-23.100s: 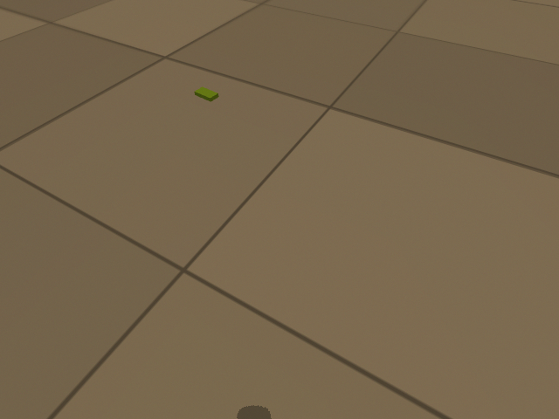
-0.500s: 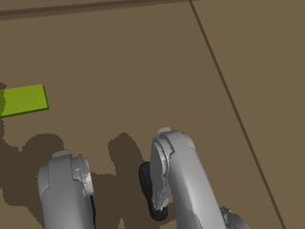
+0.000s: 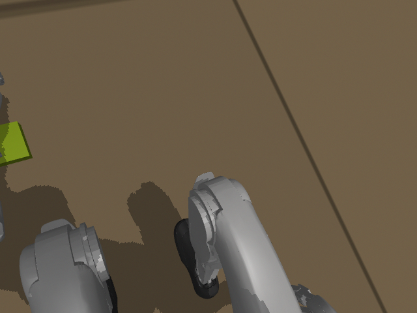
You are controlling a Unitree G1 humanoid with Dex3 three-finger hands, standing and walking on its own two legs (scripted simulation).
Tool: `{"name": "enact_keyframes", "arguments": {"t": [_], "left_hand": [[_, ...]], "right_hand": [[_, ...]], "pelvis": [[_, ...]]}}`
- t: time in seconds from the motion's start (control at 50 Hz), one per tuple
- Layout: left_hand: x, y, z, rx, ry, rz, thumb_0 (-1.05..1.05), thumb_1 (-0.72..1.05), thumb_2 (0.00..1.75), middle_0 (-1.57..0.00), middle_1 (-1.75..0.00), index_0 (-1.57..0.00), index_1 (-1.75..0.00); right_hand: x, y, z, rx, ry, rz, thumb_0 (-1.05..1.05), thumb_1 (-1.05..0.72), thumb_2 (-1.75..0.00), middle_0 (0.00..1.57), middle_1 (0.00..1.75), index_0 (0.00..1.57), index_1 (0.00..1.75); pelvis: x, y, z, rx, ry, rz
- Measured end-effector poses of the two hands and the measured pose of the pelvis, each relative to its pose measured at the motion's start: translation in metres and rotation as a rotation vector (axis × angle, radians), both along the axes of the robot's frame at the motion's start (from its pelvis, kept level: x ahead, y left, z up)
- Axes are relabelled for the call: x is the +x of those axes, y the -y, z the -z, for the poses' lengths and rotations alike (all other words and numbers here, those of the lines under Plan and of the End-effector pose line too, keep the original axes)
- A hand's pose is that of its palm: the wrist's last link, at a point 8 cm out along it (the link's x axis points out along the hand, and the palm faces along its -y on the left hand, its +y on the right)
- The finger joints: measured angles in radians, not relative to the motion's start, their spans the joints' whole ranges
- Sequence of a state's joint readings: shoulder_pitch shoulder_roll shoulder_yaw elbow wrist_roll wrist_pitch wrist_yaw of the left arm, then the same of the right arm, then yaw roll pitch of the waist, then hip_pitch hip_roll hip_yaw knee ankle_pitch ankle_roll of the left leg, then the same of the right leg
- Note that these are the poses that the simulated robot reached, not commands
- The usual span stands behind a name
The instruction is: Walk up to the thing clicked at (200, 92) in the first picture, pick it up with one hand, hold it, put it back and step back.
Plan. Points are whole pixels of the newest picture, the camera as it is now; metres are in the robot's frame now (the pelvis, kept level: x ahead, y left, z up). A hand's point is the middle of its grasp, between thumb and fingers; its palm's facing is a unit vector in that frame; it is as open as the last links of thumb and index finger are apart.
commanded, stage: approach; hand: left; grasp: from above
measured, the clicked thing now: out of the picture +0.48 +0.30 -0.31
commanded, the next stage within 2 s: close in in 0.28 s
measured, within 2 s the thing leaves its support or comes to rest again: neither
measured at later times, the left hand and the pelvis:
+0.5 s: hand out of the picture +0.46 +0.33 -0.21, palm faces -0.52 -0.09 -0.85, open 14.1 cm; pelvis +0.00 +0.00 +0.00, yaw +0 degrees
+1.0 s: hand out of the picture +0.48 +0.29 -0.26, palm faces -0.45 -0.09 -0.89, open 14.1 cm; pelvis +0.00 +0.00 -0.01, yaw -3 degrees
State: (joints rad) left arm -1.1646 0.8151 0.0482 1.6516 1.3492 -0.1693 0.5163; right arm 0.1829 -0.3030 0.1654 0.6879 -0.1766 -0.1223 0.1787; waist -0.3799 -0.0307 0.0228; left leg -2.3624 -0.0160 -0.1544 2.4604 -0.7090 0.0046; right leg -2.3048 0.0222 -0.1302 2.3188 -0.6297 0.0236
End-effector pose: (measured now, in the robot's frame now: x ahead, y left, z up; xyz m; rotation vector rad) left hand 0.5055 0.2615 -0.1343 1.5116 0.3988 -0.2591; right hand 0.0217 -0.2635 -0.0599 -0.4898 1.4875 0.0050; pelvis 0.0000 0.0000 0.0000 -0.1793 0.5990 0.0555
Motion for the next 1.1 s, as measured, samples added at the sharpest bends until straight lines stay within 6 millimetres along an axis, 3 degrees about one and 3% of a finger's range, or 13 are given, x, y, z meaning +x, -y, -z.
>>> {"name": "enact_keyframes", "arguments": {"t": [0.08,0.18,0.32,0.4,0.54,0.64,0.94,1.1], "left_hand": [[0.002,0.005,0.001,0.018,0.011,-0.036,0.00,-0.55,1.03,-0.08,-1.03,-0.09,-1.04],[-0.010,-0.016,-0.001,0.056,-0.019,-0.115,0.00,-0.55,1.02,-0.08,-1.02,-0.09,-1.03],[-0.035,-0.070,0.000,0.062,-0.111,-0.211,0.00,-0.55,1.01,-0.08,-1.03,-0.09,-1.04],[-0.040,-0.083,0.005,0.036,-0.148,-0.162,0.00,-0.55,1.01,-0.08,-1.04,-0.09,-1.05],[-0.035,-0.057,0.023,-0.062,-0.097,0.002,0.00,-0.55,1.01,-0.08,-1.05,-0.09,-1.05],[-0.035,-0.042,0.033,-0.070,-0.057,0.028,0.00,-0.55,1.02,-0.08,-1.01,-0.08,-1.02],[-0.022,-0.027,0.063,0.022,-0.047,-0.091,0.00,-0.52,1.00,-0.08,-0.99,-0.08,-1.00],[-0.017,-0.035,0.075,0.004,-0.085,-0.150,0.00,-0.53,0.99,-0.07,-1.00,-0.08,-1.01]], "right_hand": [[-0.011,-0.002,0.001,0.024,-0.020,0.026,0.00,-0.90,-0.90,0.20,0.30,0.20,0.30],[-0.015,-0.004,0.008,0.062,-0.031,0.034,0.00,-0.90,-0.90,0.20,0.30,0.20,0.30],[0.005,-0.001,0.016,0.049,-0.012,-0.020,0.00,-0.90,-0.90,0.20,0.30,0.20,0.30],[0.021,0.002,0.012,0.009,-0.013,-0.073,0.00,-0.91,-0.90,0.20,0.30,0.20,0.30],[0.041,0.004,-0.007,-0.061,-0.021,-0.135,0.00,-0.91,-0.90,0.20,0.30,0.20,0.30],[0.044,0.005,-0.018,-0.083,0.004,-0.145,0.00,-0.90,-0.90,0.20,0.30,0.20,0.30],[-0.015,-0.014,-0.005,0.040,-0.061,-0.095,0.00,-0.90,-0.90,0.20,0.30,0.20,0.30],[-0.026,-0.018,-0.008,0.054,-0.110,-0.074,0.00,-0.90,-0.90,0.20,0.30,0.20,0.30]], "pelvis": [[0.000,0.001,-0.001,0.004,-0.002,0.007],[-0.002,0.002,-0.001,0.013,0.007,0.012],[-0.005,0.000,0.001,0.007,0.026,0.003],[-0.005,-0.002,0.001,-0.006,0.030,-0.005],[-0.001,-0.005,-0.002,-0.038,0.037,-0.012],[0.000,-0.006,-0.001,-0.047,0.040,-0.008],[-0.006,-0.004,0.012,-0.032,0.056,0.023],[0.000,-0.003,0.012,-0.043,0.058,0.030]]}}
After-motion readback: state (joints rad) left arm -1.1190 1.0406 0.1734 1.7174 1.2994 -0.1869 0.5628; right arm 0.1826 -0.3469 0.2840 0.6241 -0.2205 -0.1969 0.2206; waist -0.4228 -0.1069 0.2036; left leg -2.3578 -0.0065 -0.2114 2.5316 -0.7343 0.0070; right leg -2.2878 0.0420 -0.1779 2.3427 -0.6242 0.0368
